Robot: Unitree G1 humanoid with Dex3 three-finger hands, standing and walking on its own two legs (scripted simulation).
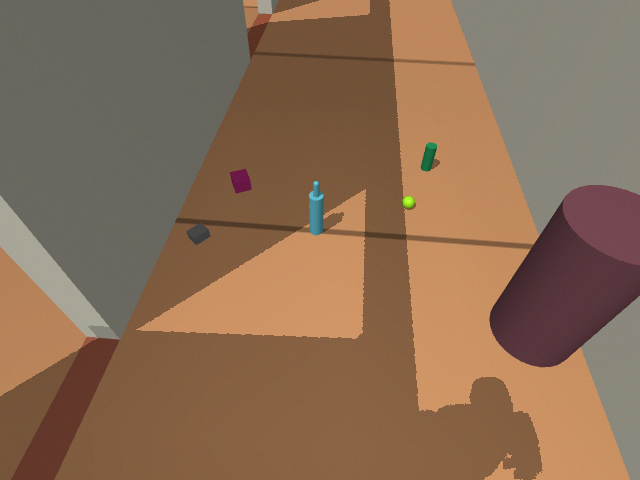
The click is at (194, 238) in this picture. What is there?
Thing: small box
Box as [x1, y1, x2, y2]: [186, 223, 210, 244]
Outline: 201,223 186,231 189,238 195,244 210,236 208,230
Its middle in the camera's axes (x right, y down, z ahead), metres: -0.52 +0.01 +1.63
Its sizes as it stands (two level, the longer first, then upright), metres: 0.071 0.057 0.044
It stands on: the floor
